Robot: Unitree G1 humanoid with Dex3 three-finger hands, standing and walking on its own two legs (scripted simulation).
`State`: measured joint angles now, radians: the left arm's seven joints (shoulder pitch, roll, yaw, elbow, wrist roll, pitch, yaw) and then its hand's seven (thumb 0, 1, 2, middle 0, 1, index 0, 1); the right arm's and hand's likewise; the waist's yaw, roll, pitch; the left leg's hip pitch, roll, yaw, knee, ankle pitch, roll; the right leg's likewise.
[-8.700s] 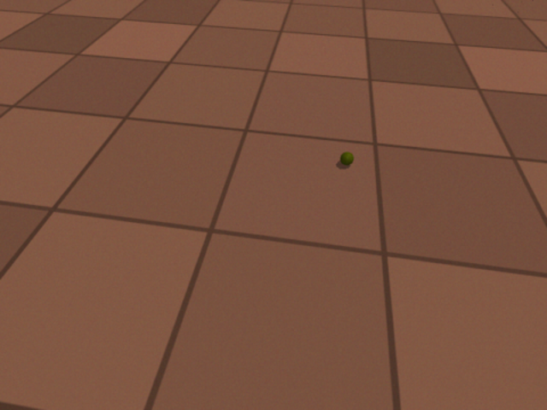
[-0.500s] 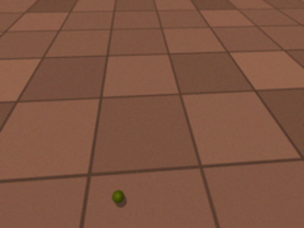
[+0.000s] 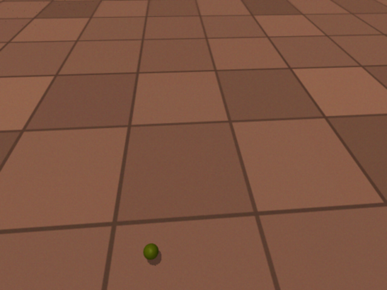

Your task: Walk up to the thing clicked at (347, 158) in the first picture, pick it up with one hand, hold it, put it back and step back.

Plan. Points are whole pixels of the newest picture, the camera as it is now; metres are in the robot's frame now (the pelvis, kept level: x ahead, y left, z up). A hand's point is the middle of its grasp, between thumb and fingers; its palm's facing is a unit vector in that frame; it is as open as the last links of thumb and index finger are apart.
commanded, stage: stand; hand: left
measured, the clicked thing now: (150, 251) +0.45 +0.22 -0.75
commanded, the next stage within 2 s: walk up in 0.08 s
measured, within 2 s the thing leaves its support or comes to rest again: neither
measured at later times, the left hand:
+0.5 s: hand out of the picture +0.09 +0.19 -0.16, palm faces -0.02 -0.94 -0.35, open 7.4 cm
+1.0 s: hand (103, 289) +0.17 +0.22 -0.15, palm faces +0.05 -0.92 -0.39, open 7.4 cm
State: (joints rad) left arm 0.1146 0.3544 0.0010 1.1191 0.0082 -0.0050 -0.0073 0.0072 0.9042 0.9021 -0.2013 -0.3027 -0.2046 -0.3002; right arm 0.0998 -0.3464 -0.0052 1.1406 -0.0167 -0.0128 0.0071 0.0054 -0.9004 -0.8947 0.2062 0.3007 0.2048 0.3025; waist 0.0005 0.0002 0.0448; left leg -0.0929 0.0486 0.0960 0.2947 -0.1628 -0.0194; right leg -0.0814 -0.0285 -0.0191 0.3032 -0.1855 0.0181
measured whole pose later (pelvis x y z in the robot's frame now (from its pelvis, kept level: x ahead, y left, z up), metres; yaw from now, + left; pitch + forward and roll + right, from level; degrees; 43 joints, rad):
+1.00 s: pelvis +0.06 -0.05 -0.01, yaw +2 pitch -3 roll +0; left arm 0.04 0.38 0.03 1.06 0.00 -0.01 0.01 0.01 0.90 0.90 -0.20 -0.30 -0.21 -0.30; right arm 0.05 -0.36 -0.03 1.02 -0.01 0.01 0.02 0.00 -0.90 -0.89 0.21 0.30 0.21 0.30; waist 0.02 0.02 0.09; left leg -0.18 -0.01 -0.02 0.47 -0.24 0.01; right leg -0.11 -0.03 -0.05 0.44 -0.28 0.01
